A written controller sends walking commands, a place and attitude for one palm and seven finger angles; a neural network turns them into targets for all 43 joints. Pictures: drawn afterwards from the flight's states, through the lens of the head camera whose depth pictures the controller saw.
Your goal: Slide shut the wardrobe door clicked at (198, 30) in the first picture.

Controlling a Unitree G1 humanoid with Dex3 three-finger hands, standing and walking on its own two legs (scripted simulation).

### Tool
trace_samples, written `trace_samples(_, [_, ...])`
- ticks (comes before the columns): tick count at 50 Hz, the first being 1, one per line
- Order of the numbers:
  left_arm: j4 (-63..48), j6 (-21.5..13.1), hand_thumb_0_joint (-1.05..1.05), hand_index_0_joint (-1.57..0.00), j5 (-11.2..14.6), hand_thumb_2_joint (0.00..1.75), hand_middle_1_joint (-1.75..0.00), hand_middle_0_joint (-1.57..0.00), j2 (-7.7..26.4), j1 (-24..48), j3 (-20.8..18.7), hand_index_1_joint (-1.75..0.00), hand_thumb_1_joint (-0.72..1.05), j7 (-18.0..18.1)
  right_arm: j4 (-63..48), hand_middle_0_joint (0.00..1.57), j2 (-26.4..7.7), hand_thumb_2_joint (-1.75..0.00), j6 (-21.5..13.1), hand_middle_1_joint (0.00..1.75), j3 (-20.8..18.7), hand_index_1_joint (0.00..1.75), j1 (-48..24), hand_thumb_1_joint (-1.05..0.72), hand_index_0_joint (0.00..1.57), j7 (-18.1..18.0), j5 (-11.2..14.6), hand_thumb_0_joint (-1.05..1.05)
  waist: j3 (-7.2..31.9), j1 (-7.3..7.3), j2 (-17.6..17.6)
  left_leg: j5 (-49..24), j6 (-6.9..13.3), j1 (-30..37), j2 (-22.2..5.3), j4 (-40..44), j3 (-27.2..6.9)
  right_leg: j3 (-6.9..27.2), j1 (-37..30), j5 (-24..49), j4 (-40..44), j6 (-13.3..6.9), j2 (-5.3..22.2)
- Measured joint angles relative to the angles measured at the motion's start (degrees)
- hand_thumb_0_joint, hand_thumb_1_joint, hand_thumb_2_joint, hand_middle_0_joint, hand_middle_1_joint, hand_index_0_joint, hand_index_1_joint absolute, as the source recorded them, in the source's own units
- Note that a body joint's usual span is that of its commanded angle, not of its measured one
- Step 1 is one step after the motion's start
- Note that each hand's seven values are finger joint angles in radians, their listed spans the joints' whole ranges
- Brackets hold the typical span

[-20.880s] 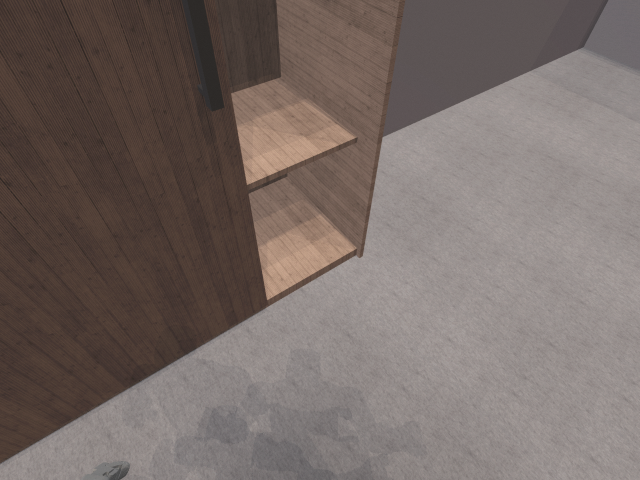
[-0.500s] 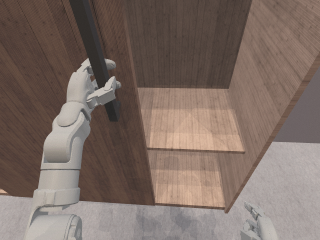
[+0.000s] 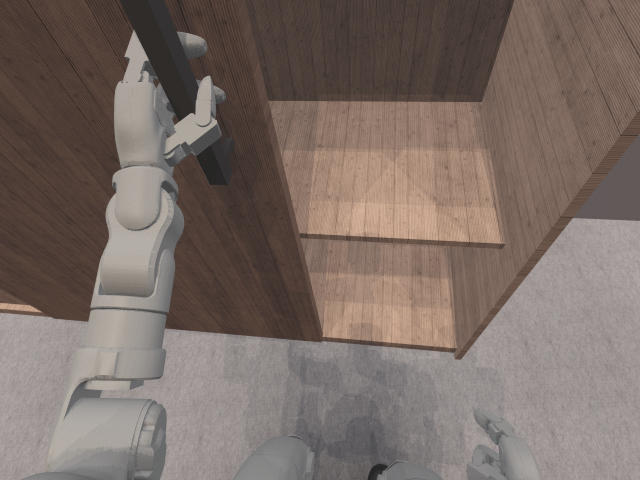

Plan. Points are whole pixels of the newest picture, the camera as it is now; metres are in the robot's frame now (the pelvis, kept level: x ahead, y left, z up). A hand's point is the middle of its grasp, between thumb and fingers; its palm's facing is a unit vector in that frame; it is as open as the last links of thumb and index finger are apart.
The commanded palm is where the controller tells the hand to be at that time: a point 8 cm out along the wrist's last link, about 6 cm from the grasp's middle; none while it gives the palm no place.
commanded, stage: step sideways, sliding the door along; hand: left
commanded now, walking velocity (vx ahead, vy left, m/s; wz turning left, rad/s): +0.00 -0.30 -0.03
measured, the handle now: (180, 55) +0.46 +0.17 +0.25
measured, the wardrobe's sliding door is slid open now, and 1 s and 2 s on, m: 0.40 0.16 0.00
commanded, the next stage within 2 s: stop walking and hold the door there in 1.94 s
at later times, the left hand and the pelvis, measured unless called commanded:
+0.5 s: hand (266, 117) +0.42 +0.09 +0.21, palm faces +0.28 -0.96 -0.10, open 6.3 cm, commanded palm +0.39 +0.07 +0.22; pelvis +0.01 -0.10 -0.01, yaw +2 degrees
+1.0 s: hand (466, 124) +0.41 -0.10 +0.21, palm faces +0.12 -0.99 -0.08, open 6.3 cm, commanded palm +0.39 -0.07 +0.22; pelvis +0.03 -0.23 +0.00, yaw +5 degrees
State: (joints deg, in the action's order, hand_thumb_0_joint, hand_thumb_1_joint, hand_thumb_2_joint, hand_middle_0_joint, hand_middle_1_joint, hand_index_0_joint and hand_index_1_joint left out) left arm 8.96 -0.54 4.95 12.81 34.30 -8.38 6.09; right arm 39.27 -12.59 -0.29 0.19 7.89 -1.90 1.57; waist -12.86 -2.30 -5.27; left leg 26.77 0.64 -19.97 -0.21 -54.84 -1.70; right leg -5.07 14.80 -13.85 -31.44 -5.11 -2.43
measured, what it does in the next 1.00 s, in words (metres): steps to the right: right foot, then left foot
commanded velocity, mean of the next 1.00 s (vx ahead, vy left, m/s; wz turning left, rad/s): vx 0.02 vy -0.30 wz -0.10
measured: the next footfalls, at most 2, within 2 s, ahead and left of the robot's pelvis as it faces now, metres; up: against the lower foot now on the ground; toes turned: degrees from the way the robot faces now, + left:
right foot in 0.46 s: +0.10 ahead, -0.28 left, +0.00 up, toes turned +1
left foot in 0.62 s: +0.05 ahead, +0.06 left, +0.00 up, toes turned +7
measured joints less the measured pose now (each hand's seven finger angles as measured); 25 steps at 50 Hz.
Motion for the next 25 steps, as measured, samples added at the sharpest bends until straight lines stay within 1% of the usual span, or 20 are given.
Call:
trace_samples(1, [0.0, -1.0, -0.06, -0.21, -0.2, 0.84, -1.4, -0.45, -0.5, 0.3, 0.3, -1.4, 0.7, 0.3, 0.7, 0.2, -0.2, -0.9, -0.3, 0.3, -0.3, 0.3, 0.3, -0.9, 0.2, -0.2, 0.0, 0.01, -0.3, -0.24, 1.0, 0.5, 0.1, -0.4, 0.4, -0.4, 0.8, 0.1, -0.3, 0.7, 1.0, 0.0, 0.3])
trace_samples(2, [-0.1, -1.9, -0.06, -0.22, -0.4, 0.84, -1.4, -0.45, -0.9, 0.4, 0.6, -1.4, 0.71, 0.5, 1.1, 0.2, -0.4, -0.9, -0.5, 0.3, -0.6, 0.3, 0.6, -0.91, 0.2, -0.4, 0.0, 0.01, -0.5, -0.24, 2.0, 0.2, 0.3, -0.1, 0.5, 1.9, 1.8, 0.2, -0.5, 1.2, 1.8, 0.0, 0.7])
trace_samples(3, [-0.3, -2.8, -0.05, -0.22, -0.5, 0.85, -1.4, -0.45, -1.2, 0.4, 0.9, -1.4, 0.71, 0.7, 1.2, 0.2, -0.6, -0.9, -0.5, 0.3, -0.7, 0.3, 0.9, -0.91, 0.2, -0.5, 0.0, 0.01, -0.5, -0.01, 2.9, -1.4, 0.3, 0.8, 0.3, 6.2, 2.8, 0.1, -0.5, 1.5, 2.4, 0.0, 1.0])
trace_samples(4, [-0.5, -3.5, -0.05, -0.22, -0.5, 0.85, -1.4, -0.45, -1.3, 0.4, 1.3, -1.4, 0.71, 0.9, 1.0, 0.2, -0.8, -0.9, -0.5, 0.3, -0.9, 0.3, 1.2, -0.91, 0.2, -0.6, 0.0, 0.01, -0.4, 0.28, 3.6, -4.8, 0.3, 2.4, 0.0, 11.9, 3.9, -0.1, -0.3, 1.6, 2.5, 0.1, 1.1])
trace_samples(5, [-0.7, -3.9, -0.04, -0.22, -0.5, 0.85, -1.4, -0.45, -1.4, 0.4, 1.7, -1.4, 0.71, 1.1, 0.6, 0.2, -1.2, -0.9, -0.5, 0.3, -1.2, 0.3, 1.6, -0.91, 0.2, -0.6, 0.0, 0.01, 0.0, 0.52, 4.0, -9.9, 0.5, 4.4, -0.7, 18.2, 5.0, -0.3, 0.3, 1.2, 1.7, 0.2, 1.1])
trace_samples(6, [-1.0, -4.1, -0.04, -0.22, -0.3, 0.84, -1.4, -0.45, -1.5, 0.5, 2.2, -1.4, 0.71, 1.2, -0.2, 0.2, -1.8, -0.9, -0.6, 0.3, -1.6, 0.3, 2.2, -0.91, 0.2, -0.5, 0.0, 0.01, 0.8, 0.6, 3.5, -14.4, 0.7, 6.3, -1.8, 23.0, 5.0, -0.8, 1.6, 0.3, -0.4, 0.6, 0.4])
trace_samples(7, [-0.9, -4.4, -0.03, -0.23, 0.0, 0.84, -1.4, -0.45, -1.1, 1.0, 2.7, -1.4, 0.71, 1.2, -0.6, 0.2, -1.8, -0.9, -0.5, 0.3, -2.4, 0.3, 2.0, -0.91, 0.2, -0.2, 0.3, 0.01, 0.6, 0.67, 4.1, -12.3, 0.2, 6.8, -1.9, 23.6, 5.1, -0.1, 3.2, -2.5, -4.6, 1.7, 0.6])
trace_samples(8, [-0.7, -4.7, -0.03, -0.23, 0.0, 0.84, -1.4, -0.45, -0.7, 1.7, 3.0, -1.4, 0.72, 1.0, -0.8, 0.2, -1.5, -0.9, -0.2, 0.3, -3.1, 0.3, 1.5, -0.91, 0.2, 0.1, 0.4, 0.01, -0.2, 0.38, 5.0, -10.8, -0.3, 7.0, -1.6, 22.9, 5.4, 1.8, 4.9, -5.6, -10.1, 2.6, 0.7])
trace_samples(10, [-0.9, -4.5, -0.03, -0.23, 0.1, 0.83, -1.4, -0.45, -0.1, 2.2, 2.9, -1.39, 0.72, 0.5, -1.4, 0.19, -0.9, -0.9, 0.1, 0.3, -3.3, 0.3, 0.1, -0.91, 0.2, 0.9, 0.2, 0.01, -1.7, 0.32, 5.4, -10.0, -1.1, 7.6, -2.1, 22.5, 5.3, 3.9, 8.0, -8.8, -19.8, 3.7, 0.6])
trace_samples(11, [-0.9, -4.6, -0.03, -0.23, 0.1, 0.83, -1.4, -0.45, 0.1, 2.3, 2.8, -1.39, 0.72, 0.3, -1.7, 0.19, -0.6, -0.9, 0.2, 0.3, -3.2, 0.3, -0.5, -0.91, 0.2, 1.3, 0.2, 0.01, -2.1, 0.21, 5.1, -10.1, -1.5, 7.8, -2.8, 22.6, 5.0, 4.3, 9.3, -9.2, -22.5, 4.1, 0.8])
trace_samples(13, [-0.8, -4.4, -0.03, -0.23, -0.1, 0.82, -1.4, -0.45, 0.1, 2.6, 2.7, -1.39, 0.73, 0.1, -2.3, 0.19, 0.1, -0.9, 0.3, 0.3, -2.9, 0.3, -1.3, -0.91, 0.2, 2.0, 0.2, 0.01, -2.6, -0.53, 4.3, -10.5, -2.3, 8.2, -4.6, 23.0, 4.6, 4.3, 11.1, -8.8, -24.1, 4.6, 1.9])
trace_samples(15, [0.1, -4.3, -0.03, -0.22, -0.1, 0.82, -1.4, -0.45, -0.2, 3.2, 2.9, -1.38, 0.73, 0.1, -2.8, 0.19, 1.0, -0.9, 0.3, 0.3, -2.4, 0.3, -1.8, -0.91, 0.2, 2.5, 0.5, 0.01, -2.8, -1.68, 3.5, -10.7, -3.2, 8.6, -6.3, 23.3, 4.2, 4.1, 11.5, -7.4, -22.4, 5.0, 3.4])
trace_samples(18, [1.7, -4.1, -0.03, -0.22, -0.2, 0.83, -1.4, -0.45, -0.1, 4.2, 3.1, -1.38, 0.73, 0.0, -3.5, 0.19, 2.3, -0.9, 0.0, 0.3, -1.5, 0.3, -2.1, -0.91, 0.2, 2.9, 0.8, 0.01, -2.7, -3.28, 2.6, -10.5, -5.0, 9.1, -8.6, 23.2, 3.1, 3.5, 9.7, -5.9, -17.0, 5.4, 5.0])
trace_samples(21, [3.4, -3.6, -0.04, -0.22, 0.2, 0.83, -1.4, -0.45, 0.5, 5.4, 3.1, -1.38, 0.72, 0.3, -4.4, 0.2, 3.3, -0.9, -0.3, 0.3, -0.7, 0.3, -2.4, -0.91, 0.2, 3.3, 1.2, 0.01, -2.7, -4.77, 1.3, -9.5, -7.0, 9.0, -11.0, 21.3, 1.7, 2.4, 5.0, -4.0, -9.2, 5.4, 5.0])
trace_samples(23, [4.4, -2.8, -0.04, -0.22, 0.2, 0.83, -1.4, -0.45, 1.1, 6.4, 2.9, -1.38, 0.71, 0.7, -4.9, 0.2, 3.5, -0.9, -0.6, 0.3, -0.1, 0.3, -2.7, -0.9, 0.2, 3.4, 1.6, 0.01, -2.5, -5.59, 1.1, -7.8, -8.2, 8.2, -12.1, 18.4, 0.6, 1.5, 0.7, 1.1, -2.4, 5.5, 4.6])
trace_samples(24, [4.6, -2.7, -0.05, -0.22, -0.1, 0.84, -1.4, -0.45, 0.9, 6.7, 2.3, -1.37, 0.71, 1.1, -4.7, 0.2, 2.9, -0.9, -0.6, 0.3, 0.0, 0.3, -3.7, -0.9, 0.2, 3.4, 1.8, 0.01, -3.3, -5.22, -0.8, -7.1, -7.7, 7.5, -13.4, 16.2, -0.7, 0.2, -0.6, 2.1, -1.6, 5.8, 3.3])
trace_samples(25, [4.7, -2.6, -0.05, -0.22, -0.2, 0.84, -1.4, -0.45, 0.5, 6.9, 1.9, -1.37, 0.71, 1.6, -4.3, 0.2, 2.4, -0.9, -0.6, 0.3, -0.2, 0.3, -4.6, -0.9, 0.2, 3.3, 2.0, 0.01, -4.0, -4.38, -2.2, -8.8, -6.1, 6.4, -14.2, 14.0, -2.0, -1.2, -1.4, 1.9, -1.5, 5.6, 2.5])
